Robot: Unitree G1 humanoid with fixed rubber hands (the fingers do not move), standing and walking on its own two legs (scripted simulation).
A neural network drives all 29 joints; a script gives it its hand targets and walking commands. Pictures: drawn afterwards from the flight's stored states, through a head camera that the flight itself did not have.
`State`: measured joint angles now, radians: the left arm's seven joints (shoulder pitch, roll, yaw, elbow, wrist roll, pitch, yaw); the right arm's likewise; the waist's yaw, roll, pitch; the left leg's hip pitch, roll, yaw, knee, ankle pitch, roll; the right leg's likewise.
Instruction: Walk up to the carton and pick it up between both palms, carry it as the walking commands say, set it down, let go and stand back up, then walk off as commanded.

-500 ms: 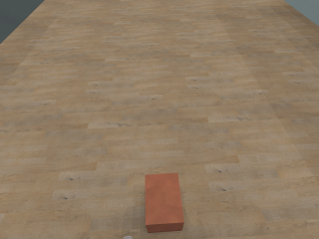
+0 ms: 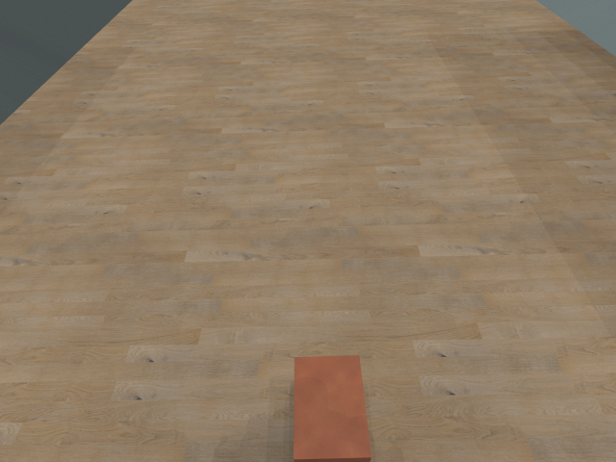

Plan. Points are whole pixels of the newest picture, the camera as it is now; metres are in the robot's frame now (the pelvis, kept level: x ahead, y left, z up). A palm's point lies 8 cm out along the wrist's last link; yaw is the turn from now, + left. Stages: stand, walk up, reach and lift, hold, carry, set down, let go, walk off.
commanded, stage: walk up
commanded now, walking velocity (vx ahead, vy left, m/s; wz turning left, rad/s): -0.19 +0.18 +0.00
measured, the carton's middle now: (329, 414) +0.40 -0.02 -0.67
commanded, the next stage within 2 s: stand in 1.10 s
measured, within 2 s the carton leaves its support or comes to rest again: neither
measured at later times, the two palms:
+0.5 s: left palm out of the picture -0.02 +0.28 -0.13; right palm out of the picture -0.01 -0.21 -0.11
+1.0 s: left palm out of the picture -0.05 +0.26 -0.12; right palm out of the picture -0.04 -0.23 -0.12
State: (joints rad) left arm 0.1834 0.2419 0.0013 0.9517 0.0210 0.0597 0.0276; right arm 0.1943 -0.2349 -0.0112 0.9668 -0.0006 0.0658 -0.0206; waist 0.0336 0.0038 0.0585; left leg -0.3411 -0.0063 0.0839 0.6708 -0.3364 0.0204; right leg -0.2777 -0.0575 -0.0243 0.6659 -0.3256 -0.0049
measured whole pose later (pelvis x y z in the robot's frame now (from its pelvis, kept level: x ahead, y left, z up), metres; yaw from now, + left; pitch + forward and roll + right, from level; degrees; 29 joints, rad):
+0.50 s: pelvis -0.06 +0.04 +0.01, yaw +1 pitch -2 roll -1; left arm 0.22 0.21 0.00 0.95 0.02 0.05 0.02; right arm 0.20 -0.23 -0.01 1.05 0.00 0.02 0.00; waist 0.03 -0.03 0.07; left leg -0.15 0.00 0.08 0.52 -0.34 0.05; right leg -0.27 -0.05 -0.03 0.56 -0.25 0.02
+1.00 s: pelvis -0.09 +0.02 +0.01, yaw +1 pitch -5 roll +0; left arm 0.24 0.19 0.00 0.95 0.02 0.03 0.02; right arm 0.20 -0.23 -0.01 1.06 0.00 0.01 -0.01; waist 0.03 -0.02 0.07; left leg -0.14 -0.01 0.08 0.50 -0.28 0.03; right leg -0.21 -0.04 -0.03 0.52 -0.23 0.02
